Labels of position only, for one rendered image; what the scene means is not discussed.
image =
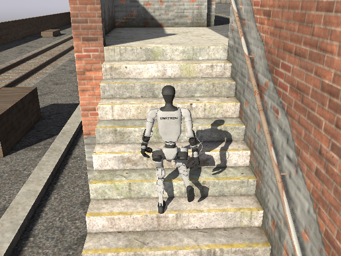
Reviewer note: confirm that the stairs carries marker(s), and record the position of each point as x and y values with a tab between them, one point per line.
225	217

